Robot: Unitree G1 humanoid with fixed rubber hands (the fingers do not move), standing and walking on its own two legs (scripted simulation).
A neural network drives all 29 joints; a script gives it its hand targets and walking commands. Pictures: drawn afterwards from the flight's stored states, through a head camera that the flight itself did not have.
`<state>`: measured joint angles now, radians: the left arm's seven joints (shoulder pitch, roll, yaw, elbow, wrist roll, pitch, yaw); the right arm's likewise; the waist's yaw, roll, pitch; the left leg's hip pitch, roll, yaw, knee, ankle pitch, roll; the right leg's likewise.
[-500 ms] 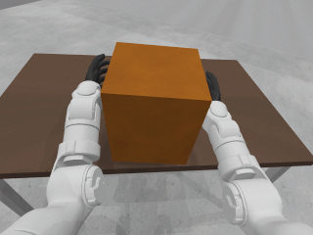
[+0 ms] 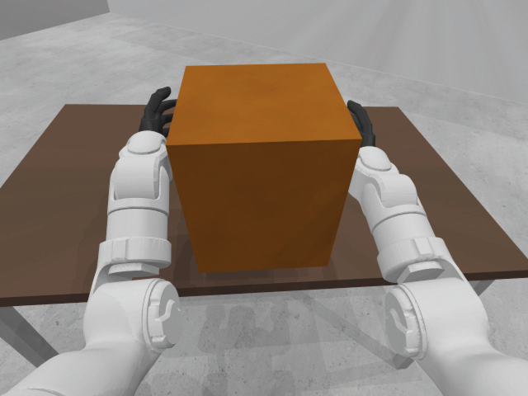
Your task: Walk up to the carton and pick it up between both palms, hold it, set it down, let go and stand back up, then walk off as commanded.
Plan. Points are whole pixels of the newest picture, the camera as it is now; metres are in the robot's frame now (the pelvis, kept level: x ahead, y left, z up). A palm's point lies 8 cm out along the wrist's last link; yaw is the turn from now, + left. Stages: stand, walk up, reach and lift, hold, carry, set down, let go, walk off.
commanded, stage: reach and lift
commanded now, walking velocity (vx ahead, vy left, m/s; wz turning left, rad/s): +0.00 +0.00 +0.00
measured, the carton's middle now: (260, 171) +0.40 +0.00 +0.17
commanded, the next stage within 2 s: hold in 1.06 s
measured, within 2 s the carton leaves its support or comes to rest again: neither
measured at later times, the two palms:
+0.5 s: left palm (151, 135) +0.40 +0.16 +0.23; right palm (363, 141) +0.40 -0.15 +0.23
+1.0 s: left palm (149, 125) +0.40 +0.16 +0.25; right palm (368, 130) +0.39 -0.15 +0.25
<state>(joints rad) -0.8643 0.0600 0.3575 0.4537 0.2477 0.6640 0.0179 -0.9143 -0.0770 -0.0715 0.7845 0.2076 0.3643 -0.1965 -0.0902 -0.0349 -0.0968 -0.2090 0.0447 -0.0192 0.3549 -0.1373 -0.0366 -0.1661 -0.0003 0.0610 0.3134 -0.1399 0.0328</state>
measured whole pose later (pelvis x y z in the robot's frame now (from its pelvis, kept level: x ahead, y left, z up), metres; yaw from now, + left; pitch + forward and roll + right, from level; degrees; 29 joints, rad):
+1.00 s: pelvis +0.00 +0.00 +0.00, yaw +0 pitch +0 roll -1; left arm -0.90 0.06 0.36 0.40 0.25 0.78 0.04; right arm -1.00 -0.12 -0.07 0.77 0.26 0.51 -0.20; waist -0.09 -0.03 -0.14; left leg -0.21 0.04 -0.02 0.35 -0.14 -0.04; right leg -0.17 0.00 0.06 0.31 -0.14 0.03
